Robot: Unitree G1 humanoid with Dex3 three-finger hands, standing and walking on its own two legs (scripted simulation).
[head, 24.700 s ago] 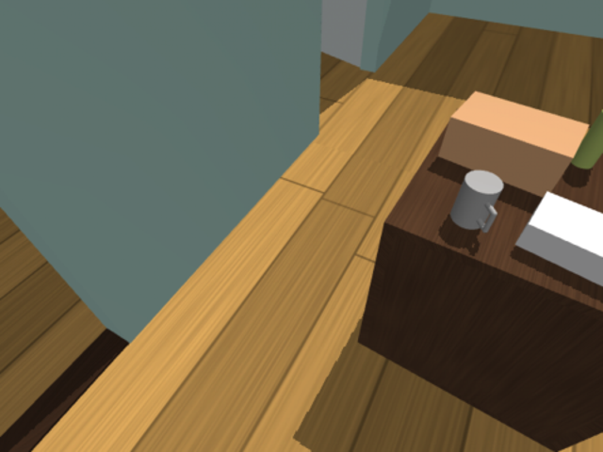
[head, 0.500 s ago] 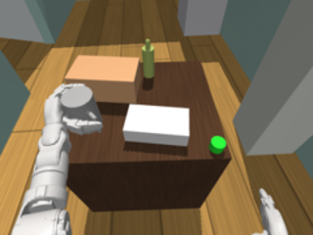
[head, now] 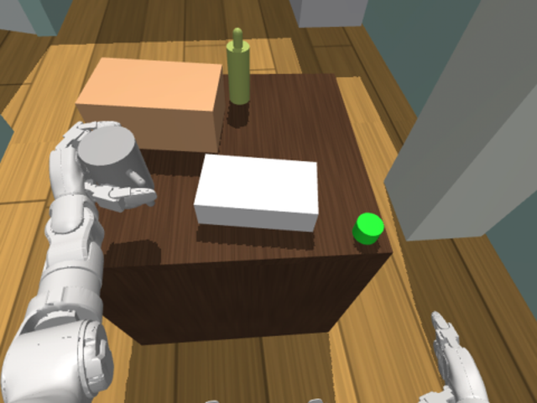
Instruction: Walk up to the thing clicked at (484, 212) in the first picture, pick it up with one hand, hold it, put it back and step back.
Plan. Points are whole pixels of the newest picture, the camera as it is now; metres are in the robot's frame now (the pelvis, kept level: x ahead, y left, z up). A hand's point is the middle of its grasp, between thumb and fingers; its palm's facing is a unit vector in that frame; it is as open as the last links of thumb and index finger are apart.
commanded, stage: crouch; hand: left
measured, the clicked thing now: (126, 175) +0.46 +0.20 +0.07
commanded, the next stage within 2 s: lower in 0.12 s
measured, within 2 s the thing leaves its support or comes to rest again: rests again in 1.20 s
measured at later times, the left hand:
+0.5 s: hand (123, 180) +0.49 +0.22 +0.03, palm faces +0.22 -0.98 -0.01, open 12.8 cm
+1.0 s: hand (131, 191) +0.50 +0.22 -0.02, palm faces +0.21 -0.98 -0.01, open 12.8 cm
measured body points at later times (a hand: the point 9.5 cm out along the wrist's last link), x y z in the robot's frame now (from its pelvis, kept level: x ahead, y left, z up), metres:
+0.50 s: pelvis +0.00 +0.00 -0.02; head +0.11 +0.03 +0.41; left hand +0.47 +0.27 +0.03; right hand +0.15 -0.26 -0.07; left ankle +0.02 +0.11 -0.70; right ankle -0.01 -0.12 -0.70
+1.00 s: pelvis +0.00 +0.00 -0.04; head +0.14 +0.04 +0.39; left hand +0.48 +0.27 -0.01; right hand +0.16 -0.25 -0.07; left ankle +0.02 +0.11 -0.70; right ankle -0.01 -0.12 -0.70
